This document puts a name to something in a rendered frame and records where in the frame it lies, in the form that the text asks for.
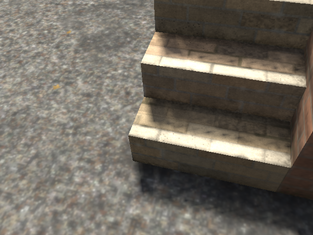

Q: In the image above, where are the stairs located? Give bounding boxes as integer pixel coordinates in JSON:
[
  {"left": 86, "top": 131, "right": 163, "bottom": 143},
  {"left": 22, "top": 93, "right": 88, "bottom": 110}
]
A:
[{"left": 128, "top": 0, "right": 313, "bottom": 192}]

